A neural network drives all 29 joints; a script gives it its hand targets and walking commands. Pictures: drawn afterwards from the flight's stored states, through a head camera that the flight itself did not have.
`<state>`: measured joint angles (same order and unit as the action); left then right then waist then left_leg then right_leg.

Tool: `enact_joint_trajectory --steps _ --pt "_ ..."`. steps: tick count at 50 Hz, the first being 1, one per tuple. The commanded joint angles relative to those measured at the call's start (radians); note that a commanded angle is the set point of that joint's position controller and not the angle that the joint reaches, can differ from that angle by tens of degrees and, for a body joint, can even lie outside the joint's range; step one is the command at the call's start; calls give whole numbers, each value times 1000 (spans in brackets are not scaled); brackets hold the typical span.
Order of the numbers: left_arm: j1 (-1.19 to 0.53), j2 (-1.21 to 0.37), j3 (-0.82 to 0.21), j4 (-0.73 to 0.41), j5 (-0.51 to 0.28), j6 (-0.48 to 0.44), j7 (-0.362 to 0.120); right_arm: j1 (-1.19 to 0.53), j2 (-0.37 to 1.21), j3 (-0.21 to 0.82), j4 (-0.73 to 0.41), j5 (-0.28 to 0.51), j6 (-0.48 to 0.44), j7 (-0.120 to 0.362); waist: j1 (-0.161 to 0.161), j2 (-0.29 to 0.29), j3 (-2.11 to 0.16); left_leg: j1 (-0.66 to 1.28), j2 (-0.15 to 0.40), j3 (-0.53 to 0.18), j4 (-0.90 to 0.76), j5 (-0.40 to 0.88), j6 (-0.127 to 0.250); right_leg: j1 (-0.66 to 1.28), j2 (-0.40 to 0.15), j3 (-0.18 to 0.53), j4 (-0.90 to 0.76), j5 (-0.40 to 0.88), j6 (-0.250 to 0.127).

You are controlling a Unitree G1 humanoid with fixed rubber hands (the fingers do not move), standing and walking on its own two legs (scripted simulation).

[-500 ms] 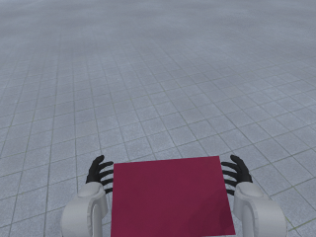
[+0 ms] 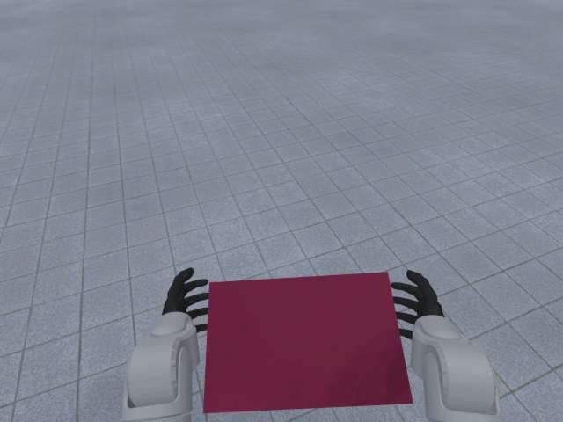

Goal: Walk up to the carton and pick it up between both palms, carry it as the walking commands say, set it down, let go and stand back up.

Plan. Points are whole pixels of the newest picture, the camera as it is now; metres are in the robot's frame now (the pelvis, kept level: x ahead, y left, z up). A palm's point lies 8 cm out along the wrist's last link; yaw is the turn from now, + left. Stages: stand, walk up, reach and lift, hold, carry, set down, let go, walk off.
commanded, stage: carry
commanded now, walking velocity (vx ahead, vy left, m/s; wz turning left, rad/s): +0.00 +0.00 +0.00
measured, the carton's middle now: (301, 344) +0.28 -0.01 -0.03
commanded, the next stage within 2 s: none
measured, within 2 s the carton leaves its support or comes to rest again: neither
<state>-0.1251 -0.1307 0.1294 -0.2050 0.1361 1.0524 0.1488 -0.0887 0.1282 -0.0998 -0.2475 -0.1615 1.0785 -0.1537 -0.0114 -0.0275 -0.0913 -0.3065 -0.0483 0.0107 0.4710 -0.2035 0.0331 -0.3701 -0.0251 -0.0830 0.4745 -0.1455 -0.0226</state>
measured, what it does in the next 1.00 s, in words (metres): stands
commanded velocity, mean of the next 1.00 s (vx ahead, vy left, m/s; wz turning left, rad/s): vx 0.00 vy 0.00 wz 0.00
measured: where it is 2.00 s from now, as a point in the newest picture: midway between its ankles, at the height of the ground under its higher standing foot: outside the picture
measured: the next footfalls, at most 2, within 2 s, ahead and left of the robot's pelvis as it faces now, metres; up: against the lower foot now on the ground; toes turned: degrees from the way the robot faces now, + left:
none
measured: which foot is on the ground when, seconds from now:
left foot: down 0.00-1.00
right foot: down 0.00-1.00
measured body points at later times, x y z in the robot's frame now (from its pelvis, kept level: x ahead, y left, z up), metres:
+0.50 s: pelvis +0.03 +0.00 +0.00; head +0.03 +0.01 +0.45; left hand +0.31 +0.17 +0.03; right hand +0.30 -0.17 +0.03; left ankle +0.03 +0.10 -0.74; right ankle +0.07 -0.10 -0.74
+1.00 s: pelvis +0.05 +0.01 +0.00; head +0.04 +0.01 +0.45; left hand +0.33 +0.17 +0.03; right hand +0.32 -0.16 +0.02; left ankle +0.03 +0.10 -0.74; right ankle +0.07 -0.10 -0.74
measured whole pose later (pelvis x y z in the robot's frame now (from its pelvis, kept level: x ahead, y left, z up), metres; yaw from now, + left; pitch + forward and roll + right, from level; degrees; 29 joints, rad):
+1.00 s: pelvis +0.05 +0.01 +0.00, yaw +0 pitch +2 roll +0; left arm -0.10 -0.13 0.14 0.01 0.15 0.76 0.11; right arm -0.07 0.13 -0.15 -0.02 -0.16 0.78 -0.12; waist -0.01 -0.01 -0.06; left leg -0.25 -0.05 0.00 0.51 -0.29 0.04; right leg -0.30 -0.02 -0.09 0.50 -0.23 -0.01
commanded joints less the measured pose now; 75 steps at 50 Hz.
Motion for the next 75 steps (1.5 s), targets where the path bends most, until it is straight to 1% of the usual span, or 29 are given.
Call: enact_joint_trajectory --steps 1,11,17,24,31,38,54,69,75 --pt "-425 -888 -594 -92 -329 -39 -239 -477 844 579 -127 332 -62 231 2 35 -194 -45 157 -165 -140 -85 12 168 -99 145 -59 -153 18" --pt "-401 -861 -565 -26 -301 -114 -253 -454 820 558 -61 306 -136 240 -1 17 -223 14 147 -143 -90 57 16 192 -117 150 -64 -91 14" --pt "-385 -835 -545 31 -275 -174 -261 -441 793 538 -2 288 -196 249 -1 19 -231 37 150 -134 -63 151 18 215 -121 142 -48 -32 11" --pt "-376 -803 -539 66 -258 -243 -267 -435 758 526 34 277 -266 258 -3 23 -251 62 154 -124 -28 266 20 244 -123 130 -20 65 8" --pt "-361 -773 -542 88 -247 -287 -270 -425 725 520 57 272 -311 262 -2 23 -264 76 154 -115 -4 330 20 262 -121 120 -1 131 4" --pt "-352 -759 -549 100 -242 -306 -271 -421 709 518 69 272 -330 265 -2 24 -257 78 154 -111 -2 335 21 262 -118 115 1 133 3" --pt "-364 -743 -531 155 -225 -332 -277 -442 696 494 115 263 -357 273 -1 27 -227 67 156 -113 -31 266 23 251 -114 114 -19 57 8" --pt "-361 -731 -528 182 -215 -363 -283 -444 683 492 137 253 -387 280 0 26 -231 72 157 -109 -33 279 28 248 -112 112 -15 57 9" --pt "-368 -750 -543 196 -210 -372 -297 -449 699 505 149 244 -393 294 3 25 -234 71 157 -106 -36 283 30 243 -112 113 -18 60 6"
